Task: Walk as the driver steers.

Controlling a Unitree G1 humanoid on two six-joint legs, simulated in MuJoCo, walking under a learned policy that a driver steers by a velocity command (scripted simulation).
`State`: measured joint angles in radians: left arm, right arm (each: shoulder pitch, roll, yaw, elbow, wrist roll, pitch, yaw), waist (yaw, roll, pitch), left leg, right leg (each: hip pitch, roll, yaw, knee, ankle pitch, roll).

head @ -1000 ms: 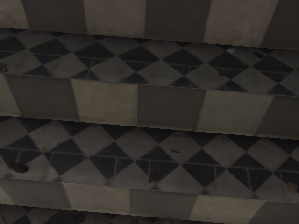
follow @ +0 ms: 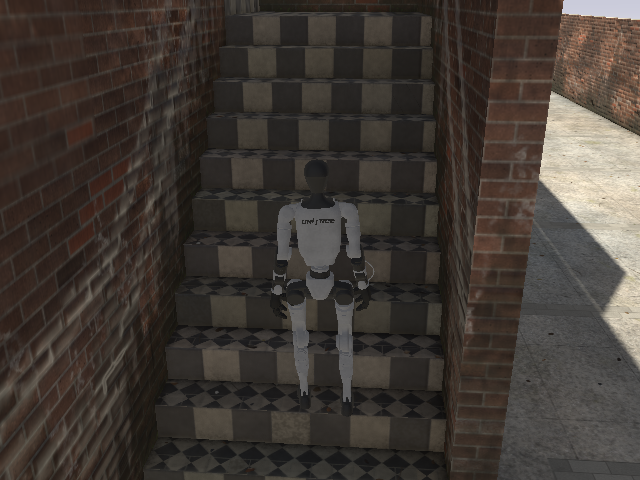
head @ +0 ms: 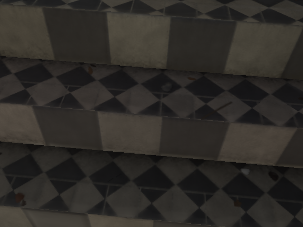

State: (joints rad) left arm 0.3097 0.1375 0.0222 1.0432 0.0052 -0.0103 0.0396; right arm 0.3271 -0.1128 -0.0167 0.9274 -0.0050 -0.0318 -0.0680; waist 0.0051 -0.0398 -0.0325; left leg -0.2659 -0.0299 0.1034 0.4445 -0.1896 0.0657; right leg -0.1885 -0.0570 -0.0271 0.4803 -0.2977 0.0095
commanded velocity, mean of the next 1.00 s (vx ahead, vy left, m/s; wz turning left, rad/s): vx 0.26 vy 0.00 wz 0.00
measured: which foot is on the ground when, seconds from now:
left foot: down 0.00-0.54, up 0.56-0.84, down 0.86-1.00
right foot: down 0.00-0.90, up 0.92-1.00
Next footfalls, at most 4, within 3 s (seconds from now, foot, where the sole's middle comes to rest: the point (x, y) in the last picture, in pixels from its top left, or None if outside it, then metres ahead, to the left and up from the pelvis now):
0.86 left None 0.29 0.18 -0.57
1.36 right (150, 187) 0.52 0.03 -0.37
1.86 left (97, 84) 0.78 0.21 -0.16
2.38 right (190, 0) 0.99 -0.09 0.04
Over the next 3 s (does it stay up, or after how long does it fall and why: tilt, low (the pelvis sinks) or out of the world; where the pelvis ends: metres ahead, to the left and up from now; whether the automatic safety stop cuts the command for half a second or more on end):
stays up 1.10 -0.10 0.92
